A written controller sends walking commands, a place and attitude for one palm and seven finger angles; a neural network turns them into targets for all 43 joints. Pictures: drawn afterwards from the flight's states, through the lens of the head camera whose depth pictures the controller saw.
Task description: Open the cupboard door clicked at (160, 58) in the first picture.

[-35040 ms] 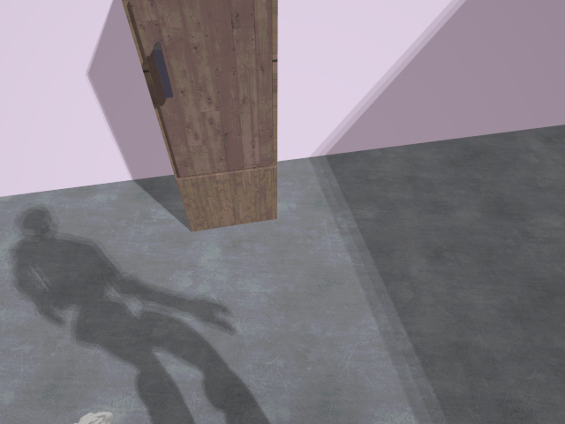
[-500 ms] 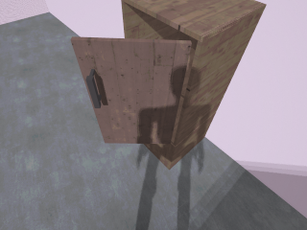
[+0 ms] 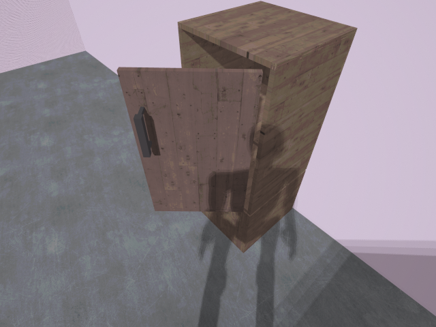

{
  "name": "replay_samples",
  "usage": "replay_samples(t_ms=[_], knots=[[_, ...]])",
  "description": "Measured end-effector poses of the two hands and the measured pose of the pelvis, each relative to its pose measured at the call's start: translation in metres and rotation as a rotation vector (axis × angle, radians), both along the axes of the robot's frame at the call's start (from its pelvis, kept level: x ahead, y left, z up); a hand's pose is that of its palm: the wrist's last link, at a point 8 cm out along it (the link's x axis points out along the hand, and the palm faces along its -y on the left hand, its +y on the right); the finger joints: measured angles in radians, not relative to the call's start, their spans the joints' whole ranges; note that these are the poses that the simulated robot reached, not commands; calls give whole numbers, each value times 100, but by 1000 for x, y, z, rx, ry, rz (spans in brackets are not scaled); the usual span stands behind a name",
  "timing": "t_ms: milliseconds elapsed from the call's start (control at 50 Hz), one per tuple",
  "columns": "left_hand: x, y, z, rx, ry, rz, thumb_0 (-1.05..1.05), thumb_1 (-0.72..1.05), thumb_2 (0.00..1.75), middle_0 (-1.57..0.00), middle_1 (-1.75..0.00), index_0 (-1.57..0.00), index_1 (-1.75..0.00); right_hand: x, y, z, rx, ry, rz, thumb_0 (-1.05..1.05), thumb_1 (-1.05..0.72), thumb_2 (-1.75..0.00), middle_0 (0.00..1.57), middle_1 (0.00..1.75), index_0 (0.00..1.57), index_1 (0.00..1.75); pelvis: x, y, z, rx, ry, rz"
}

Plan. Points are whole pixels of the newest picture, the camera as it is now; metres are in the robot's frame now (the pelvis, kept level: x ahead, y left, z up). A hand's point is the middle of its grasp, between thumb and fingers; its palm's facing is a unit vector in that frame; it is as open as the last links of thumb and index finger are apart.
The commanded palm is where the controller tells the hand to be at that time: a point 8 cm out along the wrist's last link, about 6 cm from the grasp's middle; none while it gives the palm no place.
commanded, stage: shuffle to correct the standing spot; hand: left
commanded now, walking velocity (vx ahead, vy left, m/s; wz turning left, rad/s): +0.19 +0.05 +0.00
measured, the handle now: (144, 132) +0.60 +0.25 +0.01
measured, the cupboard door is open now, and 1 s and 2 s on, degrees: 48 48 48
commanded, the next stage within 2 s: come to a stop and stand still in 0.48 s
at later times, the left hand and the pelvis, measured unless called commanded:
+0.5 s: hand out of the picture +0.03 +0.17 -0.18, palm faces +0.05 -0.99 -0.16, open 7.3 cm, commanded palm none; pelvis +0.03 +0.01 -0.01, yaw +0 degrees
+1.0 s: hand out of the picture +0.09 +0.22 -0.18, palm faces +0.07 -0.98 -0.17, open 7.3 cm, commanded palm none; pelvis +0.08 +0.05 -0.01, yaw +2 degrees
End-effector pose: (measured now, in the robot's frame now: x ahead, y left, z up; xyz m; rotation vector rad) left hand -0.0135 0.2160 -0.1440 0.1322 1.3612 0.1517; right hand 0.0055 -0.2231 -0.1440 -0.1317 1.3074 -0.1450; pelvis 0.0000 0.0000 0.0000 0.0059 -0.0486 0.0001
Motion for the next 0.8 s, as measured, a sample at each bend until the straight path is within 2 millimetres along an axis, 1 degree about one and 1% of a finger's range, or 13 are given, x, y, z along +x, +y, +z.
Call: replay_samples(t_ms=[160, 240, 300, 340, 380, 440, 480, 520, 560, 640, 700, 740, 800], knots=[[-28, -11, -5, -26, 59, 35, 0, 91, 90, -20, -30, -20, -30, -43, 2, -4, 14, 125, -14, 0, -91, -89, 20, 30, 20, 29, -2, -4, -2, -8, 8, 4], [-36, -11, -11, -45, 81, 63, 0, 91, 90, -20, -30, -20, -30, -54, 5, -4, 2, 163, -23, 0, -91, -89, 20, 30, 20, 29, 1, 1, -6, -14, 9, 6], [-36, -7, -15, -60, 103, 64, 0, 91, 90, -20, -30, -20, -30, -58, 12, -3, -7, 168, -40, 0, -91, -89, 20, 30, 20, 29, 6, 7, -8, -13, 8, -1], [-30, -4, -15, -64, 109, 50, 1, 91, 90, -20, -30, -20, -30, -58, 17, -1, -6, 163, -58, 0, -91, -89, 20, 30, 20, 29, 11, 10, -7, -13, 10, -7], [-17, -2, -13, -64, 101, 29, 1, 91, 90, -20, -30, -20, -30, -58, 22, 0, 1, 162, -77, 0, -91, -89, 20, 30, 20, 29, 16, 11, -6, -12, 12, -15], [12, -1, -8, -58, 52, 9, 1, 91, 90, -20, -30, -20, -30, -57, 30, 0, 22, 172, -88, 0, -91, -89, 20, 30, 20, 29, 25, 10, -4, -11, 16, -16], [32, 0, -10, -40, 0, 6, 1, 91, 90, -20, -30, -20, -30, -53, 33, -5, 39, 184, -84, 0, -91, -89, 20, 30, 20, 29, 31, 8, -8, -1, 21, -4], [42, 7, -10, -17, -35, 31, 2, 93, 90, -20, -30, -20, -30, -44, 35, -9, 52, 201, -61, 0, -90, -89, 20, 30, 20, 29, 36, 9, -11, -12, 19, 18], [46, 13, -8, -6, -64, 68, 2, 94, 90, -20, -30, -20, -30, -27, 36, -10, 56, 207, -25, 0, -90, -89, 20, 30, 20, 29, 41, 13, -10, -26, 17, 45], [43, 25, -7, -7, -40, 102, 2, 93, 90, -20, -30, -20, -30, 30, 37, -2, 35, 121, 16, 1, -91, -89, 20, 30, 20, 29, 54, 24, -5, -34, 21, 68], [42, 34, -16, -34, 13, 102, 1, 92, 90, -20, -30, -20, -30, 72, 38, 2, -22, 26, 41, 2, -92, -89, 20, 30, 20, 29, 66, 38, -8, -36, 18, 61], [44, 41, -26, -52, 46, 103, 1, 92, 90, -20, -30, -20, -30, 91, 38, -1, -59, -20, 48, 2, -93, -89, 20, 30, 20, 29, 73, 49, -16, -49, 20, 57], [54, 48, -26, -57, 72, 94, 1, 91, 90, -20, -30, -20, -30, 109, 45, 5, -77, -36, 55, 2, -93, -89, 20, 30, 20, 29, 81, 55, -13, -24, 27, 47]])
